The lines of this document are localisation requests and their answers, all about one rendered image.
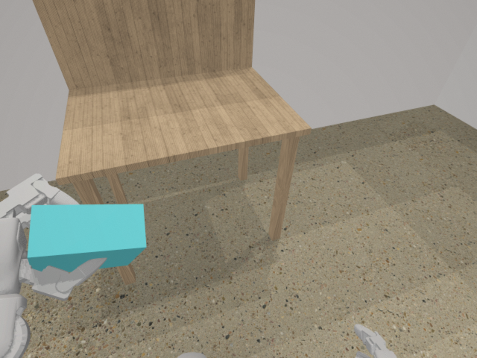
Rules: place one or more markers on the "right robot hand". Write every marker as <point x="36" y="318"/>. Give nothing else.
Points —
<point x="375" y="344"/>

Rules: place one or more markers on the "robot left forearm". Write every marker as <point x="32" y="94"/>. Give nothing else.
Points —
<point x="15" y="333"/>

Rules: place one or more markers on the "table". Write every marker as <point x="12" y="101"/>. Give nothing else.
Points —
<point x="159" y="81"/>

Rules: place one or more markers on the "left robot hand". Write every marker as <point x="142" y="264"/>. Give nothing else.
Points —
<point x="15" y="216"/>

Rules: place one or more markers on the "sponge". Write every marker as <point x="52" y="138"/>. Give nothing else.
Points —
<point x="66" y="236"/>

